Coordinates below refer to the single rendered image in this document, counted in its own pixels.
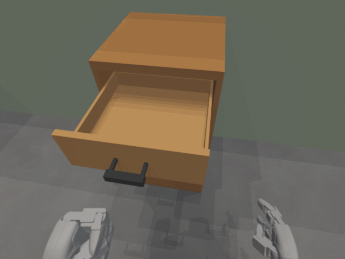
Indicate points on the cabinet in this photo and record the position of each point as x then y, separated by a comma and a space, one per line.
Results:
187, 46

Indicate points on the left robot hand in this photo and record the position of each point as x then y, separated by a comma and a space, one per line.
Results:
88, 231

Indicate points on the drawer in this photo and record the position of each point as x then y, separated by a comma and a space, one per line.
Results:
137, 118

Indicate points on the handle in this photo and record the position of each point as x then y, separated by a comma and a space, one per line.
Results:
126, 178

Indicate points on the right robot hand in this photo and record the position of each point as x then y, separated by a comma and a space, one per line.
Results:
278, 242

